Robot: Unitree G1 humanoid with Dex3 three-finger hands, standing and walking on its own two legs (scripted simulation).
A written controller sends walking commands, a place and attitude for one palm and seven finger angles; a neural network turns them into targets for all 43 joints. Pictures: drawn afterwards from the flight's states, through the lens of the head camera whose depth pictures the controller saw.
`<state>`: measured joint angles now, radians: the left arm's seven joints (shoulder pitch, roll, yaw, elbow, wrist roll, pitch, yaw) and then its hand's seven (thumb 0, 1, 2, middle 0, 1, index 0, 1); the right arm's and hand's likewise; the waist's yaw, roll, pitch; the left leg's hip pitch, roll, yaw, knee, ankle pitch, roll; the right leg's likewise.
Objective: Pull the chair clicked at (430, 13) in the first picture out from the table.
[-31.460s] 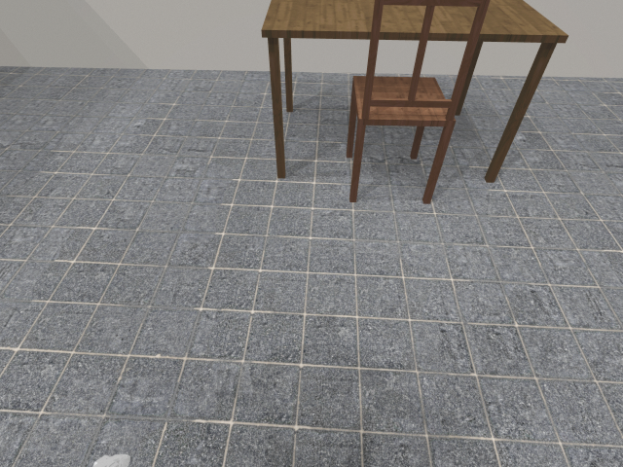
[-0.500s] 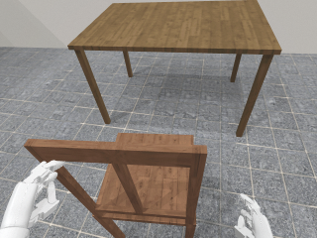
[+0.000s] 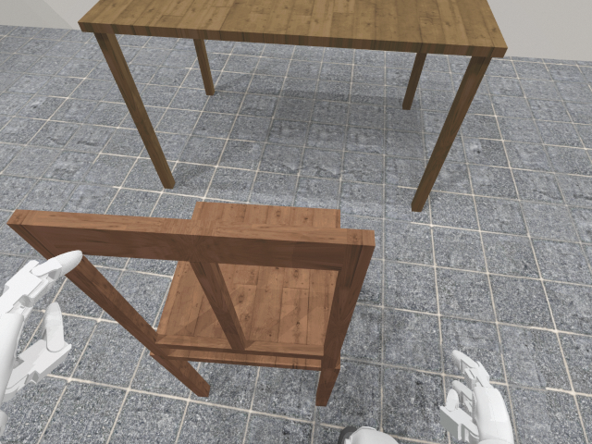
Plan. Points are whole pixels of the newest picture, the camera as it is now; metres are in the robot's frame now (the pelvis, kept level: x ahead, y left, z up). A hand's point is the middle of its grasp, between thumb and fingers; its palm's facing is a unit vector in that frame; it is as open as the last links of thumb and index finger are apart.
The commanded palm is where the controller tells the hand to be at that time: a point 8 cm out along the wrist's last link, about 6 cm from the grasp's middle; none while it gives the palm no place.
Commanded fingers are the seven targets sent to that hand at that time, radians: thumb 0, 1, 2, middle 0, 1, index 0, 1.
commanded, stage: step back with the hand held close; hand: left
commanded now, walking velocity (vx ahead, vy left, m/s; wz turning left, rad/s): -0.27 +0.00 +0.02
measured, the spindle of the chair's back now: (224, 310) +0.30 +0.14 -0.05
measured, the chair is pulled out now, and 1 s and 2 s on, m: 0.64 0.64 0.64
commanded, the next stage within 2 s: stop stepping back and stand still in 0.94 s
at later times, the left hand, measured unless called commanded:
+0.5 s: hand (14, 370) +0.15 +0.24 +0.17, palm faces +0.35 -0.76 -0.55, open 7.4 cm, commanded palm +0.08 +0.30 +0.18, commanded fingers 0.00 0.90 0.90 -0.20 -0.30 -0.20 -0.30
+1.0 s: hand out of the picture +0.05 +0.29 +0.21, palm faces +0.49 -0.72 -0.49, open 7.4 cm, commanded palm +0.00 +0.32 +0.18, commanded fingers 0.00 0.90 0.90 -0.20 -0.30 -0.20 -0.30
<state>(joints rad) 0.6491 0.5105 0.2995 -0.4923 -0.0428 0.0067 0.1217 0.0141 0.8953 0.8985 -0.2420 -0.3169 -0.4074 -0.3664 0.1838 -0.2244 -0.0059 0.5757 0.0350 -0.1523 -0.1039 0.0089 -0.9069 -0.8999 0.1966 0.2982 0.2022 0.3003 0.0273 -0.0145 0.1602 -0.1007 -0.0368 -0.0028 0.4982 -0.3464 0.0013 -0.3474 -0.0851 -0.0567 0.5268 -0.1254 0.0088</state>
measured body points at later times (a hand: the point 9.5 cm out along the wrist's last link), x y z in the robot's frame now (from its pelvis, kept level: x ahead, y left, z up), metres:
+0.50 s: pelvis -0.06 +0.00 +0.00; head -0.03 +0.00 +0.45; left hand +0.12 +0.28 +0.20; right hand +0.06 -0.26 -0.09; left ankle -0.05 +0.12 -0.73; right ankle +0.03 -0.13 -0.72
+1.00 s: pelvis -0.14 +0.02 +0.00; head -0.12 +0.04 +0.45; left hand +0.02 +0.32 +0.23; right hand +0.04 -0.20 -0.08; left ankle -0.05 +0.12 -0.73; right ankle -0.20 -0.13 -0.69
